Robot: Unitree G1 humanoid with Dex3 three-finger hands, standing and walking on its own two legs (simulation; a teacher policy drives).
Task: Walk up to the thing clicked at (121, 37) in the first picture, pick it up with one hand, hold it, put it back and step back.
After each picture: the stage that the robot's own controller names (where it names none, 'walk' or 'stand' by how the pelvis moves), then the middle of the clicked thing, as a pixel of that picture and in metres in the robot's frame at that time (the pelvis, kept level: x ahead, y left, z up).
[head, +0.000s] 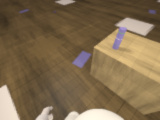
stand; (118, 39) +0.86 -0.25 -0.02
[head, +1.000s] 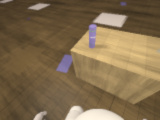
walk; (92, 37) +0.80 +0.07 +0.00
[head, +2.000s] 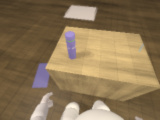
stand; (71, 47) +0.54 +0.20 +0.02
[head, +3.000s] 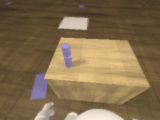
stand; (67, 56) +0.52 +0.23 -0.02
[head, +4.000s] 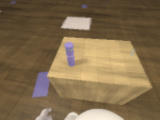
stand; (70, 55) +0.54 +0.22 -0.03
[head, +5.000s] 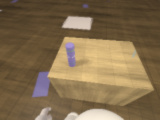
stand; (71, 56) +0.53 +0.21 -0.03
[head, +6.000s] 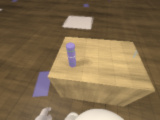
stand; (71, 56) +0.53 +0.20 -0.03
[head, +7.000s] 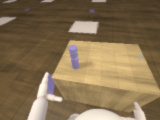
rise first; (74, 58) +0.53 +0.21 -0.02
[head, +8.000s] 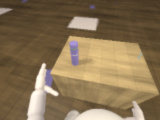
go down; (74, 54) +0.55 +0.19 -0.01
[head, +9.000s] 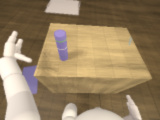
go down; (62, 47) +0.51 +0.20 +0.04
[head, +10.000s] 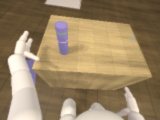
close in; (62, 40) +0.53 +0.20 +0.05
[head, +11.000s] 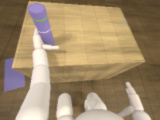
close; (44, 30) +0.56 +0.22 +0.09
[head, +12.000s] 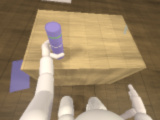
lift; (56, 44) +0.48 +0.18 +0.08
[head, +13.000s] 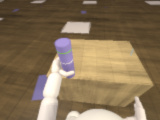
lift; (67, 61) +0.32 +0.15 +0.19
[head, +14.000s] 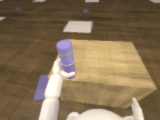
hold; (68, 62) +0.32 +0.15 +0.17
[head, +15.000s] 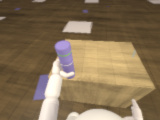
hold; (67, 62) +0.32 +0.16 +0.17
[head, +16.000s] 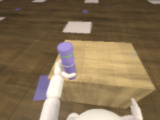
crouch; (68, 63) +0.32 +0.15 +0.16
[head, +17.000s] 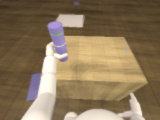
crouch; (60, 44) +0.44 +0.19 +0.19
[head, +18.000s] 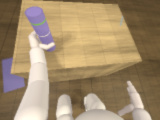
lower; (44, 34) +0.54 +0.21 +0.06
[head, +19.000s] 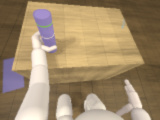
lower; (48, 35) +0.52 +0.20 +0.09
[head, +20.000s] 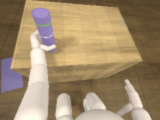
lower; (46, 35) +0.52 +0.20 +0.09
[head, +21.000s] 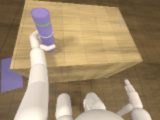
lower; (46, 34) +0.52 +0.20 +0.09
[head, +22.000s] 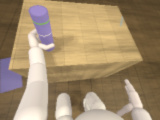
loosen; (45, 33) +0.53 +0.21 +0.09
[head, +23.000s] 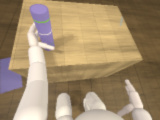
withdraw; (45, 32) +0.53 +0.21 +0.09
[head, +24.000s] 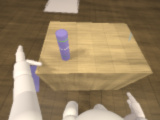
sink last; (64, 47) +0.51 +0.18 +0.05
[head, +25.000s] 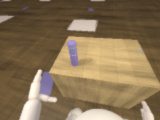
stand; (73, 54) +0.53 +0.20 +0.03
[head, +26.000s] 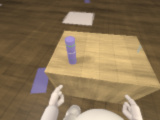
stand; (71, 52) +0.51 +0.20 +0.04
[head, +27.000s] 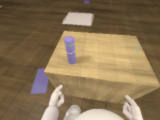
stand; (70, 51) +0.51 +0.20 +0.04
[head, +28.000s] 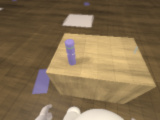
stand; (71, 53) +0.52 +0.20 +0.01
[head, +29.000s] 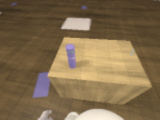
stand; (71, 57) +0.52 +0.20 -0.02
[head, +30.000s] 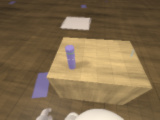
stand; (71, 58) +0.50 +0.20 -0.03
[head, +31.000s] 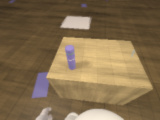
stand; (71, 58) +0.50 +0.20 -0.03
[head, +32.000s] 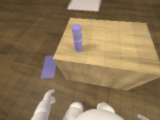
walk; (77, 40) +0.60 +0.16 +0.00
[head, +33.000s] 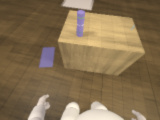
walk; (80, 25) +0.83 +0.18 -0.01
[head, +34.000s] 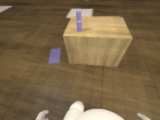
stand; (79, 22) +1.11 +0.30 +0.00
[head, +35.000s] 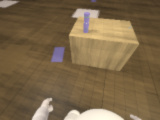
stand; (86, 23) +1.12 +0.15 -0.01
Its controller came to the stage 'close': yes
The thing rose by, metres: 0.22
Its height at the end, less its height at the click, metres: +0.00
